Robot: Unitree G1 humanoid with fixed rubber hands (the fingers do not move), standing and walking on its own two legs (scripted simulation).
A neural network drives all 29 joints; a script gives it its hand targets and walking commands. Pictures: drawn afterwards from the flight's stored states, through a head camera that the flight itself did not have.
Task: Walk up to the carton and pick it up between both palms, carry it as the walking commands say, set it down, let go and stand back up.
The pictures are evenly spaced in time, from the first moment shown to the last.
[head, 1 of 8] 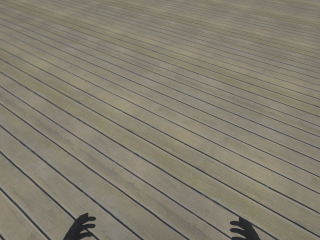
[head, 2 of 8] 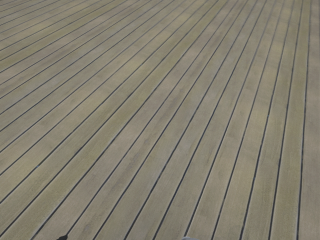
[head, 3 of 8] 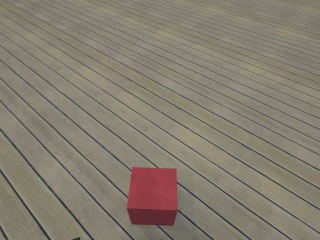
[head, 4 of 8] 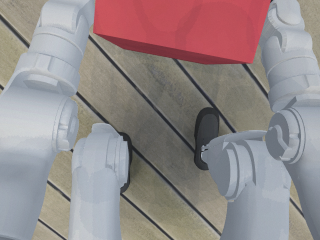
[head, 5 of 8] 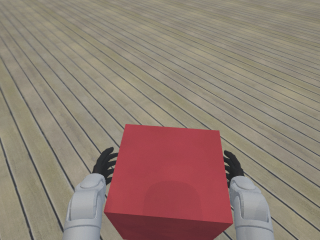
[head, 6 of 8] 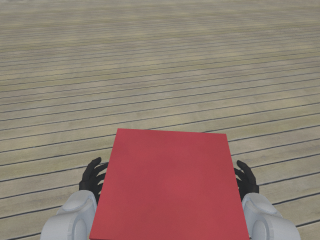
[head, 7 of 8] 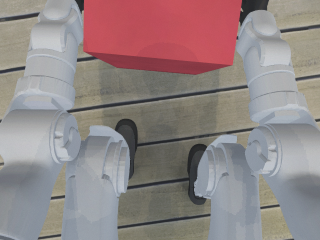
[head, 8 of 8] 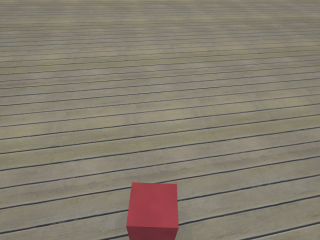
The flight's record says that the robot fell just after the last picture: no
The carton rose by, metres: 0.65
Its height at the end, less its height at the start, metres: +0.00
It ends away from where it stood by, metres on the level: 0.30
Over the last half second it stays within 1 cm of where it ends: yes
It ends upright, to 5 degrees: yes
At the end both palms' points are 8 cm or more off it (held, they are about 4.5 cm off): yes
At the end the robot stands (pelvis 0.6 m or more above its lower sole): yes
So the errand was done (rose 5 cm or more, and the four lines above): yes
